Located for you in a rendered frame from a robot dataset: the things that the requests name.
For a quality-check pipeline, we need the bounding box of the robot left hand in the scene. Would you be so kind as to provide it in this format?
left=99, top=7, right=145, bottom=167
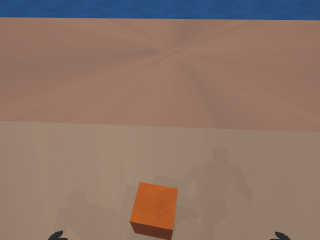
left=48, top=230, right=68, bottom=240

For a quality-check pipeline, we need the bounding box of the carton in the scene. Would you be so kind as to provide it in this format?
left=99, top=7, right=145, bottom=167
left=130, top=182, right=178, bottom=240

